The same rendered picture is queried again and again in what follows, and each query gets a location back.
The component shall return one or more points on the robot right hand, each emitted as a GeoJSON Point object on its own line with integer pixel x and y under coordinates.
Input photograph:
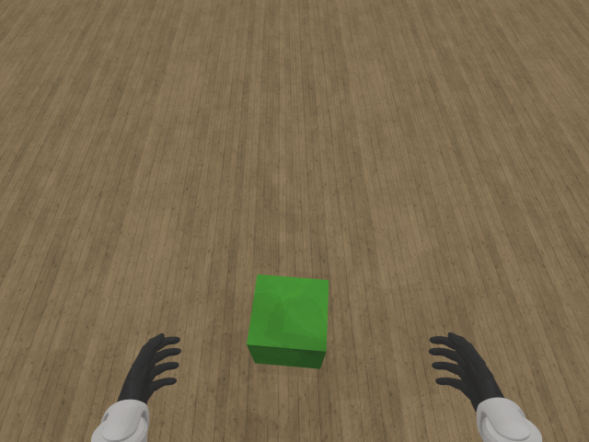
{"type": "Point", "coordinates": [477, 382]}

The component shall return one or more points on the robot left forearm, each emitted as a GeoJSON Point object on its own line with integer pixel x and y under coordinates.
{"type": "Point", "coordinates": [124, 421]}

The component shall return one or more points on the carton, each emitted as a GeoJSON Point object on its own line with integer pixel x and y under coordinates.
{"type": "Point", "coordinates": [289, 321]}

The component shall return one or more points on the robot left hand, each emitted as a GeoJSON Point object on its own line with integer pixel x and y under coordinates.
{"type": "Point", "coordinates": [139, 384]}

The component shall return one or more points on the robot right forearm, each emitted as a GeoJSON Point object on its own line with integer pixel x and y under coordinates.
{"type": "Point", "coordinates": [502, 420]}

